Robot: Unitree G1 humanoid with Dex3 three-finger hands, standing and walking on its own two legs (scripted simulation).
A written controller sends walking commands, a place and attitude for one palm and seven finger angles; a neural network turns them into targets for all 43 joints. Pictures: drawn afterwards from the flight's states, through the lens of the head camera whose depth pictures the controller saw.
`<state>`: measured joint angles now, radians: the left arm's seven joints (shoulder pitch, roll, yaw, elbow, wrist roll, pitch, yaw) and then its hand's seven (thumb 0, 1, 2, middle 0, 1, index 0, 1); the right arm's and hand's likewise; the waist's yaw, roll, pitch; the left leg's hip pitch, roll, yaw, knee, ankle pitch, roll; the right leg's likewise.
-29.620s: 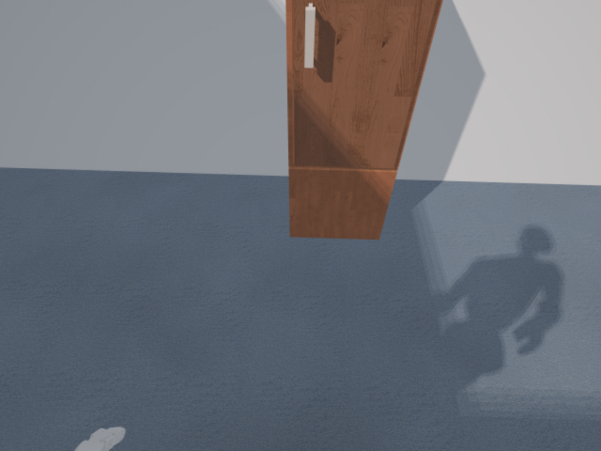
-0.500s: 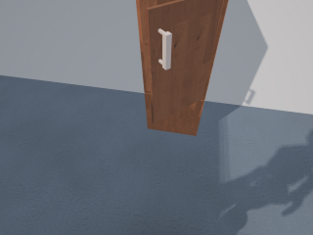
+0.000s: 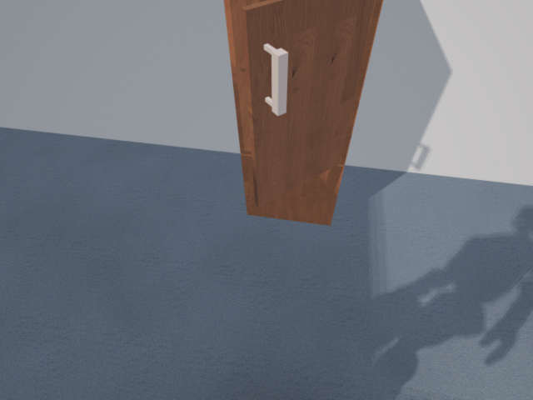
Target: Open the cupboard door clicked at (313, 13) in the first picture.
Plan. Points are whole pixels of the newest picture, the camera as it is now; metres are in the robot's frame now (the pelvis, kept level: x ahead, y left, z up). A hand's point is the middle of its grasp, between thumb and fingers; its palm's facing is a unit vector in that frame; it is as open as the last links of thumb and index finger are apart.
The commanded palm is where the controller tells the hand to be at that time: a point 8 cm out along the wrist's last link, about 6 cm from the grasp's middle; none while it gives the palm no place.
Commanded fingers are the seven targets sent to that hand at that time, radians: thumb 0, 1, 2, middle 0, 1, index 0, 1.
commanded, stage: look to check the result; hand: left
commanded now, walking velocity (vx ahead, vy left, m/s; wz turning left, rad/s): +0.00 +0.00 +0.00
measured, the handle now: (273, 80) +0.72 +0.02 +0.10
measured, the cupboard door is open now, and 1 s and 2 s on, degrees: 45 45 45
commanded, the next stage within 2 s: walk to a spot facing it in 0.40 s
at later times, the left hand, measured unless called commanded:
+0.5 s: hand out of the picture +0.10 +0.23 -0.16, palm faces -0.01 -0.95 -0.32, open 7.4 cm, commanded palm none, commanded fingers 0.00 0.90 0.90 -0.20 -0.30 -0.20 -0.30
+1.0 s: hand out of the picture +0.11 +0.17 -0.18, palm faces -0.15 -0.95 -0.28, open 7.4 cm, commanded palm none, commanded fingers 0.00 0.90 0.90 -0.20 -0.30 -0.20 -0.30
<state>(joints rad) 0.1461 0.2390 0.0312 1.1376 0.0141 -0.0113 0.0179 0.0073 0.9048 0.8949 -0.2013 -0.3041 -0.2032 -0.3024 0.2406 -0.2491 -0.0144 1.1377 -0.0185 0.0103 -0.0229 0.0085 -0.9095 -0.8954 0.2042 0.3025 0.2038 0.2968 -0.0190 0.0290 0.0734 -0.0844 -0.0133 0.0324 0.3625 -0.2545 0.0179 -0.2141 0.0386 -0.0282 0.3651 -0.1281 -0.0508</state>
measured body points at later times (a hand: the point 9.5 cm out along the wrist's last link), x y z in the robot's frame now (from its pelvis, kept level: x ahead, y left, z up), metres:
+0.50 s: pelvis +0.02 +0.00 +0.00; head +0.04 -0.01 +0.45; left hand +0.10 +0.28 -0.13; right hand +0.07 -0.28 -0.15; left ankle -0.04 +0.11 -0.74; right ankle +0.04 -0.09 -0.74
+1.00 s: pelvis +0.01 -0.03 -0.03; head +0.07 -0.06 +0.42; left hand +0.12 +0.22 -0.16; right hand +0.00 -0.28 -0.19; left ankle -0.04 +0.11 -0.71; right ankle +0.03 -0.13 -0.75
